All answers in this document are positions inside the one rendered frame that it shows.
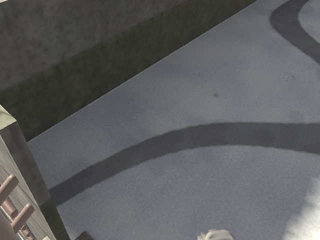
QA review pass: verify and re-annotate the right robot thigh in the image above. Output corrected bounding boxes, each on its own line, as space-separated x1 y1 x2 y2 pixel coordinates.
197 228 236 240

